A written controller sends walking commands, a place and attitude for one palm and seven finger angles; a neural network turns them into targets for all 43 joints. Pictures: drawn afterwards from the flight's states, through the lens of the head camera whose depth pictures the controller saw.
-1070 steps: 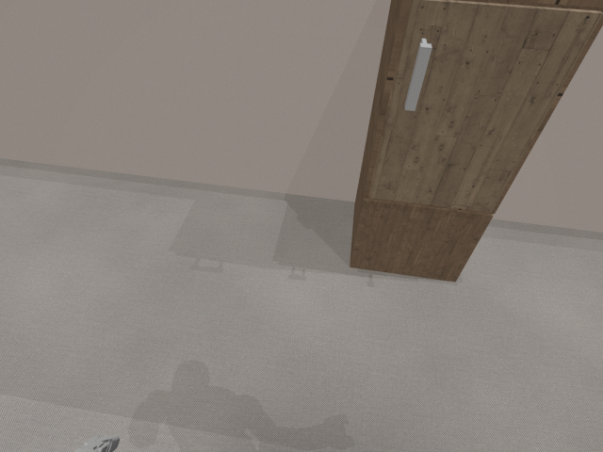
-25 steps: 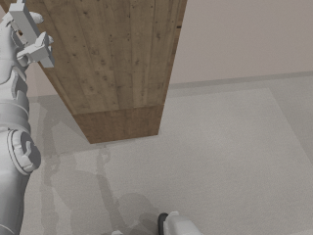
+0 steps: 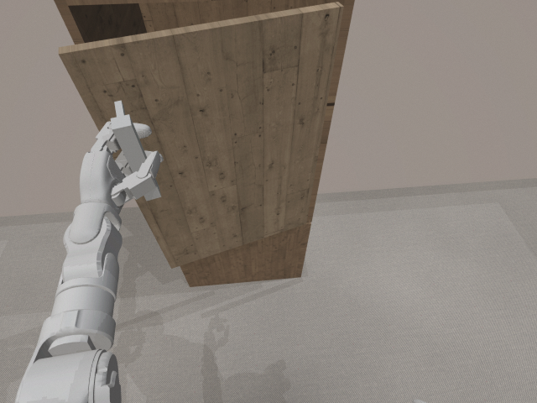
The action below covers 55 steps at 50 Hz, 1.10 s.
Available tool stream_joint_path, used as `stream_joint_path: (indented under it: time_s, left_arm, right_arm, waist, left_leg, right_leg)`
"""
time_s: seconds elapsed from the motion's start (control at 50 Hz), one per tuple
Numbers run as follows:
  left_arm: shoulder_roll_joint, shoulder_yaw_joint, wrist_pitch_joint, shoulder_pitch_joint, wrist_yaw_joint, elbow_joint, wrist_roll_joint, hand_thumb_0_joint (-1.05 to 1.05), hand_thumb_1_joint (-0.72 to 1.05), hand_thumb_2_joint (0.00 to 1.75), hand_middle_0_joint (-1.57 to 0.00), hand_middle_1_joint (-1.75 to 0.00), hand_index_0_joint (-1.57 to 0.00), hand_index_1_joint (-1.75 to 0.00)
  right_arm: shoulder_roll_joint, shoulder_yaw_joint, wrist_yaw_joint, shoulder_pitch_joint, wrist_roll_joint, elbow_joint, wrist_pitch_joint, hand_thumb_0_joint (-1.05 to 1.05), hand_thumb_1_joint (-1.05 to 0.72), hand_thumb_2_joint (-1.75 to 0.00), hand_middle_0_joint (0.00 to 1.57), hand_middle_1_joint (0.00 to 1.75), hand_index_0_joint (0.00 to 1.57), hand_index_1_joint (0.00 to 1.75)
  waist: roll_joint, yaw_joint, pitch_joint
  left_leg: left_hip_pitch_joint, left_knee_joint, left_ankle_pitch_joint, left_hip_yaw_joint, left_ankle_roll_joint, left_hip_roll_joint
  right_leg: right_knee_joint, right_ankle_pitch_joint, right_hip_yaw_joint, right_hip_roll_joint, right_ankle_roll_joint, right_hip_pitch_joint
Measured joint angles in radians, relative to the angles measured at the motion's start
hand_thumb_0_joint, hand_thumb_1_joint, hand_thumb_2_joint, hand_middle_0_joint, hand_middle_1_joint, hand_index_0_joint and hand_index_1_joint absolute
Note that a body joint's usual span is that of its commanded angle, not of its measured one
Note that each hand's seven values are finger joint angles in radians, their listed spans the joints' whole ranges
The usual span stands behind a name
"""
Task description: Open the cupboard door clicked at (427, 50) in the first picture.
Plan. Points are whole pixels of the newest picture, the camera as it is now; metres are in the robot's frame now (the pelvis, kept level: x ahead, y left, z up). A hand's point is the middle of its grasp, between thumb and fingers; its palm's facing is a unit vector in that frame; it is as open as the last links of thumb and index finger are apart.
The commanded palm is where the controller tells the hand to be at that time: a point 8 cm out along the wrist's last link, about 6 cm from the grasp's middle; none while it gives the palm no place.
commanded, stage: pull the door open along its arc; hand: left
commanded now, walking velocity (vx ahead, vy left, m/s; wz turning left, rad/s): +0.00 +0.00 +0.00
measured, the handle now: (136, 152) +0.48 +0.20 +0.11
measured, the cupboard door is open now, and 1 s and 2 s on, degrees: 16 43 48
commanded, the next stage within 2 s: open thumb and fingers to let go in 0.50 s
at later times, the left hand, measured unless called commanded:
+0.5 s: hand (218, 233) +0.31 +0.06 +0.12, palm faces +0.43 -0.90 +0.00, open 6.5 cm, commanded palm +0.25 +0.09 +0.11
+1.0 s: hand (229, 234) +0.31 +0.05 +0.12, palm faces +0.47 -0.88 -0.04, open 10.2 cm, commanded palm +0.27 +0.08 +0.11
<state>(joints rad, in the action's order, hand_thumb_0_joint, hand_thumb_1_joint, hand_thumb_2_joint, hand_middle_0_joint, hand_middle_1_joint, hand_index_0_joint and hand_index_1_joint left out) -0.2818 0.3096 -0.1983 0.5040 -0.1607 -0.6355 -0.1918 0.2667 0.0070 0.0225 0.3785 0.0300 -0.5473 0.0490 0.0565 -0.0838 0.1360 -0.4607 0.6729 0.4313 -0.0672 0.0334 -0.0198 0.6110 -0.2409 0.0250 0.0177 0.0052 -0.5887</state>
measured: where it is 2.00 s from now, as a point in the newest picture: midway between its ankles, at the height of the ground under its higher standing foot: outside the picture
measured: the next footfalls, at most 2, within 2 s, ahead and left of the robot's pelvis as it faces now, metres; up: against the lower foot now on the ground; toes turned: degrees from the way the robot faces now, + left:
none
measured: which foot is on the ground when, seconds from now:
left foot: down 0.00-1.00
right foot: down 0.00-1.00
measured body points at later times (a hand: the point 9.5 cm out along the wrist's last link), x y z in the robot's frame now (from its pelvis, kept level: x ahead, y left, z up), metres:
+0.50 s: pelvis -0.01 -0.03 +0.01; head -0.01 -0.04 +0.46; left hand +0.29 +0.11 +0.12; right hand +0.18 -0.21 -0.09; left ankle -0.07 +0.09 -0.72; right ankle +0.03 -0.12 -0.72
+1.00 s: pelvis -0.04 -0.04 +0.01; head -0.04 -0.06 +0.46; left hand +0.28 +0.09 +0.13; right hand +0.16 -0.23 -0.10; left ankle -0.07 +0.09 -0.72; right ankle +0.03 -0.12 -0.72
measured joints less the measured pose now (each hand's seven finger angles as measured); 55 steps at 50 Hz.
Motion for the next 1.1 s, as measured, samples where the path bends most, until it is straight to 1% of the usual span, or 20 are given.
stream_joint_path:
  time_s: [0.08,0.18,0.28,0.32,0.36,0.4,0.44,0.54,0.6,0.64,0.74,0.82,0.92,1.1]
  left_arm:
    - [0.141,-0.075,0.028,-0.102,0.194,0.177,0.015,0.02,0.63,0.73,-0.33,-1.34,-0.32,-1.27]
    - [0.28,-0.188,0.07,-0.172,0.422,0.311,0.086,0.02,0.62,0.75,-0.31,-1.35,-0.33,-1.26]
    - [0.374,-0.29,0.153,-0.19,0.631,0.367,0.173,0.01,0.62,0.78,-0.3,-1.34,-0.33,-1.29]
    - [0.401,-0.327,0.188,-0.206,0.689,0.387,0.204,0.01,0.63,0.79,-0.3,-1.33,-0.32,-1.29]
    - [0.421,-0.363,0.213,-0.233,0.726,0.41,0.23,0.01,0.64,0.79,-0.29,-1.32,-0.32,-1.3]
    - [0.431,-0.402,0.232,-0.267,0.75,0.439,0.245,0.01,0.65,0.78,-0.29,-1.32,-0.31,-1.3]
    - [0.422,-0.446,0.242,-0.302,0.758,0.468,0.248,0.01,0.65,0.77,-0.29,-1.32,-0.3,-1.31]
    - [0.407,-0.525,0.266,-0.392,0.748,0.55,0.248,0.01,0.64,0.74,-0.3,-1.32,-0.3,-1.32]
    - [0.4,-0.555,0.274,-0.413,0.755,0.564,0.244,0.01,0.64,0.74,-0.31,-1.32,-0.31,-1.33]
    - [0.404,-0.551,0.275,-0.393,0.77,0.543,0.24,0.0,0.63,0.75,-0.32,-1.32,-0.32,-1.33]
    - [0.42,-0.499,0.288,-0.307,0.794,0.463,0.245,0.01,0.6,0.77,-0.35,-1.32,-0.34,-1.33]
    - [0.426,-0.48,0.274,-0.273,0.799,0.421,0.254,0.01,0.52,0.74,-0.36,-1.31,-0.35,-1.32]
    - [0.432,-0.464,0.246,-0.248,0.796,0.381,0.253,0.01,0.3,0.64,-0.35,-1.29,-0.35,-1.29]
    - [0.434,-0.442,0.225,-0.206,0.794,0.322,0.252,0.01,-0.23,0.42,-0.32,-1.22,-0.32,-1.23]
  right_arm:
    - [-0.015,-0.007,0.013,-0.068,-0.004,-0.003,-0.027,0.0,-0.9,-0.9,0.2,0.3,0.2,0.3]
    - [-0.042,-0.004,0.013,-0.149,-0.026,-0.015,-0.035,0.0,-0.9,-0.9,0.2,0.3,0.2,0.3]
    - [-0.065,0.007,-0.001,-0.207,-0.053,-0.034,-0.019,0.0,-0.9,-0.9,0.2,0.3,0.2,0.3]
    - [-0.075,0.009,-0.005,-0.22,-0.062,-0.041,-0.011,0.0,-0.9,-0.9,0.2,0.3,0.2,0.3]
    - [-0.085,0.011,-0.009,-0.225,-0.067,-0.045,-0.001,0.0,-0.9,-0.9,0.2,0.3,0.2,0.3]
    - [-0.093,0.012,-0.012,-0.226,-0.07,-0.049,0.008,0.0,-0.9,-0.9,0.2,0.3,0.21,0.3]
    - [-0.101,0.014,-0.015,-0.226,-0.071,-0.053,0.016,0.0,-0.9,-0.9,0.2,0.3,0.21,0.3]
    - [-0.103,0.014,-0.017,-0.226,-0.067,-0.059,0.04,0.01,-0.9,-0.9,0.2,0.3,0.21,0.3]
    - [-0.093,0.013,-0.025,-0.234,-0.065,-0.067,0.052,0.01,-0.9,-0.9,0.2,0.3,0.21,0.3]
    - [-0.086,0.013,-0.036,-0.245,-0.065,-0.081,0.056,0.01,-0.9,-0.9,0.2,0.3,0.21,0.3]
    - [-0.08,0.009,-0.051,-0.266,-0.069,-0.103,0.06,0.01,-0.9,-0.9,0.2,0.3,0.2,0.3]
    - [-0.081,0.005,-0.053,-0.262,-0.072,-0.103,0.051,0.01,-0.9,-0.9,0.2,0.3,0.2,0.3]
    - [-0.084,0.007,-0.057,-0.249,-0.074,-0.109,0.039,0.01,-0.9,-0.9,0.2,0.3,0.2,0.3]
    - [-0.093,0.011,-0.063,-0.221,-0.077,-0.12,0.03,0.01,-0.9,-0.9,0.2,0.3,0.2,0.3]
  waist:
    - [0.001,0.032,-0.012]
    - [-0.007,0.067,-0.036]
    - [-0.012,0.091,-0.054]
    - [-0.009,0.097,-0.055]
    - [-0.009,0.101,-0.055]
    - [-0.009,0.103,-0.059]
    - [-0.012,0.103,-0.065]
    - [-0.013,0.097,-0.078]
    - [-0.004,0.09,-0.088]
    - [0.0,0.088,-0.1]
    - [-0.003,0.096,-0.111]
    - [-0.006,0.097,-0.107]
    - [-0.006,0.097,-0.106]
    - [-0.015,0.093,-0.099]
  left_leg:
    - [0.037,-0.019,-0.012,0.007,-0.002,0.008]
    - [0.075,-0.031,-0.026,0.024,-0.005,0.02]
    - [0.109,-0.044,-0.04,0.046,-0.012,0.03]
    - [0.122,-0.051,-0.045,0.053,-0.015,0.032]
    - [0.139,-0.06,-0.049,0.059,-0.019,0.031]
    - [0.158,-0.068,-0.052,0.065,-0.023,0.029]
    - [0.178,-0.075,-0.054,0.07,-0.027,0.026]
    - [0.223,-0.09,-0.057,0.077,-0.038,0.014]
    - [0.244,-0.096,-0.058,0.082,-0.042,0.011]
    - [0.251,-0.096,-0.062,0.088,-0.043,0.01]
    - [0.247,-0.108,-0.081,0.093,-0.047,0.011]
    - [0.233,-0.11,-0.091,0.091,-0.048,0.016]
    - [0.22,-0.106,-0.096,0.089,-0.047,0.02]
    - [0.204,-0.102,-0.1,0.078,-0.041,0.025]
  right_leg:
    - [-0.014,0.006,0.006,-0.008,-0.001,0.039]
    - [-0.01,0.003,0.021,-0.022,0.002,0.078]
    - [-0.007,-0.002,0.042,-0.035,0.009,0.114]
    - [-0.01,-0.002,0.049,-0.037,0.013,0.128]
    - [-0.014,-0.003,0.055,-0.037,0.016,0.144]
    - [-0.019,-0.004,0.06,-0.036,0.021,0.163]
    - [-0.024,-0.005,0.066,-0.033,0.025,0.183]
    - [-0.039,-0.005,0.074,-0.022,0.037,0.23]
    - [-0.045,-0.005,0.079,-0.018,0.04,0.253]
    - [-0.05,-0.002,0.085,-0.018,0.042,0.265]
    - [-0.063,0.016,0.09,-0.019,0.047,0.262]
    - [-0.058,0.022,0.088,-0.024,0.049,0.245]
    - [-0.052,0.026,0.086,-0.028,0.048,0.232]
    - [-0.048,0.034,0.075,-0.032,0.043,0.212]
